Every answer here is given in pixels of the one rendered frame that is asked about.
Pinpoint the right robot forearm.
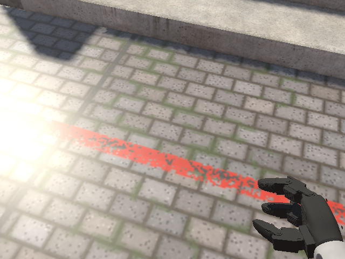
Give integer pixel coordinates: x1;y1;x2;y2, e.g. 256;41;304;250
314;241;345;259

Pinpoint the right robot hand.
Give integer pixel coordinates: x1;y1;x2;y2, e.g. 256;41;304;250
252;176;343;259

